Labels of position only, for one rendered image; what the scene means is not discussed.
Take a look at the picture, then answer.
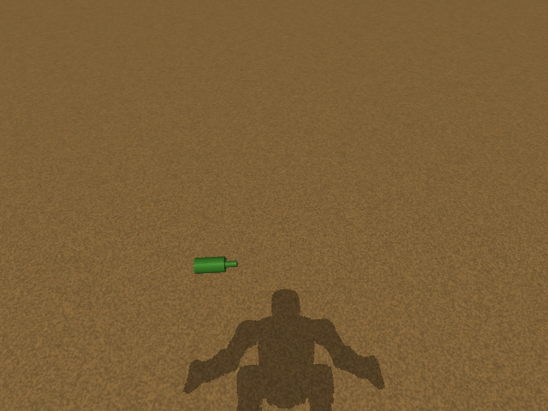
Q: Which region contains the bottle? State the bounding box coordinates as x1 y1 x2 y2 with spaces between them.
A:
194 256 237 274

